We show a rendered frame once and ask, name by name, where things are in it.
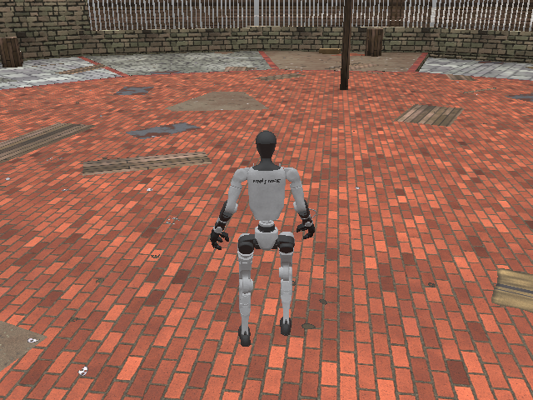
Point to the left robot thigh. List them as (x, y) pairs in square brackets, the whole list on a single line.
[(245, 250)]

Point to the right robot hand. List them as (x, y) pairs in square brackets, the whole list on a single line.
[(302, 227)]

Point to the robot torso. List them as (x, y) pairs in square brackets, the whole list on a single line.
[(266, 190)]

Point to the robot right forearm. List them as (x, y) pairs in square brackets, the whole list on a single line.
[(306, 216)]

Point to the robot left forearm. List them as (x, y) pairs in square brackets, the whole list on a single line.
[(222, 219)]

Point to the left robot hand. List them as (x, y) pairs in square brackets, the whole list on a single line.
[(215, 237)]

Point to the robot left upper arm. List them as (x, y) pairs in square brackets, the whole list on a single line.
[(239, 176)]

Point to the robot right upper arm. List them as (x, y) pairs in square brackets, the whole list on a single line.
[(292, 176)]

